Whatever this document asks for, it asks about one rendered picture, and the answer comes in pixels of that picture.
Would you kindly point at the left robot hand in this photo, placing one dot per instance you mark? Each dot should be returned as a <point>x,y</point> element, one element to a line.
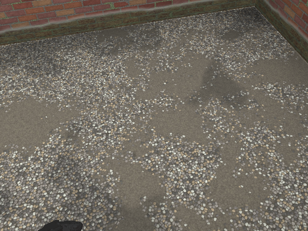
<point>67,225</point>

